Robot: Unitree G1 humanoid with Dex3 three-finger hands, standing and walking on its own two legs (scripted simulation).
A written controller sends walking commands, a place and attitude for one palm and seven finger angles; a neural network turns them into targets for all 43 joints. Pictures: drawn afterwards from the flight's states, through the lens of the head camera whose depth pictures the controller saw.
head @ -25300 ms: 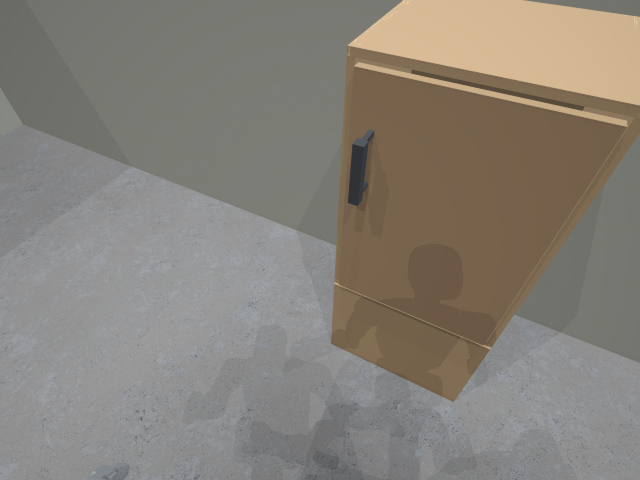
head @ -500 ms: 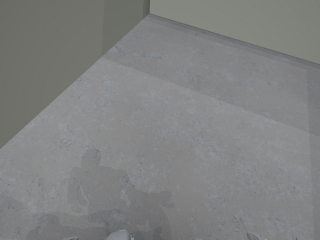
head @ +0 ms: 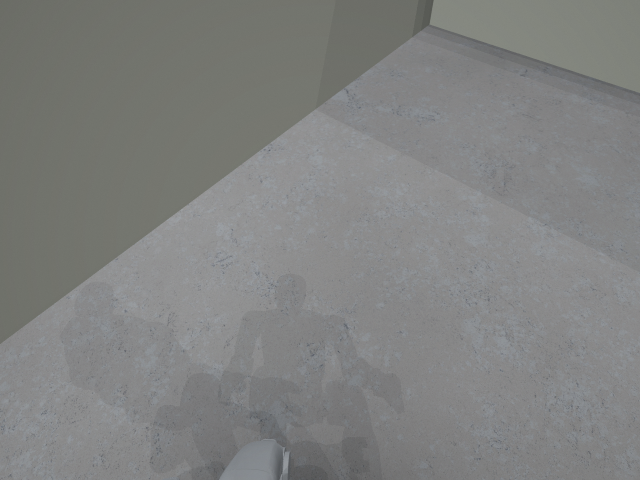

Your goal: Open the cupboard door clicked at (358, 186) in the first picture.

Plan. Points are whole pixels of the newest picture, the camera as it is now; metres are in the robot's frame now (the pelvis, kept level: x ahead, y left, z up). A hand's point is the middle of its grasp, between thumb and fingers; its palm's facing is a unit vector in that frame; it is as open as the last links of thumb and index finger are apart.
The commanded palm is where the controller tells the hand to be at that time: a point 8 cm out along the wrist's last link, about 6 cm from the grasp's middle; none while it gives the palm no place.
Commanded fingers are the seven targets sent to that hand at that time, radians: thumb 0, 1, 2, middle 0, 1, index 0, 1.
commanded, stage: turn to face it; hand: left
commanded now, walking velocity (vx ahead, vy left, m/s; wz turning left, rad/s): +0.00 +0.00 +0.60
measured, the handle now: out of the picture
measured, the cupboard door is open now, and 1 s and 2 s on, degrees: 42 42 42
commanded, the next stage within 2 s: none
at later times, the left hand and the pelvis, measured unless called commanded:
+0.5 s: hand out of the picture +0.05 +0.23 -0.16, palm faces +0.31 -0.90 -0.30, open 7.4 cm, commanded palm none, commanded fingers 0.00 0.90 0.90 -0.20 -0.30 -0.20 -0.30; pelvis +0.01 -0.02 -0.01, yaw +17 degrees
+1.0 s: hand out of the picture -0.07 +0.16 -0.19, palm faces +0.61 -0.75 -0.24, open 7.3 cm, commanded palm none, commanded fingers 0.00 0.90 0.90 -0.20 -0.30 -0.20 -0.30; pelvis +0.02 -0.03 -0.02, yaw +37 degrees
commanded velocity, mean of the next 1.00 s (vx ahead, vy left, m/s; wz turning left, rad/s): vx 0.00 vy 0.00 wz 0.60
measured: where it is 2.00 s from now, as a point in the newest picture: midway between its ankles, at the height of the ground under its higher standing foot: outside the picture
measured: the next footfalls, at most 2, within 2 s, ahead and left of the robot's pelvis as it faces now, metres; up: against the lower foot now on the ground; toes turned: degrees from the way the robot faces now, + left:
left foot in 0.20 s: +0.02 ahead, +0.13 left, +0.00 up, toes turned +14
right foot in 0.54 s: +0.09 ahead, -0.14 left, +0.00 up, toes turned +16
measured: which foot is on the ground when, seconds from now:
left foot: up 0.00-0.18, down 0.20-0.54, up 0.56-0.94, down 0.96-1.00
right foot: down 0.00-0.20, up 0.22-0.52, down 0.54-0.96, up 0.98-1.00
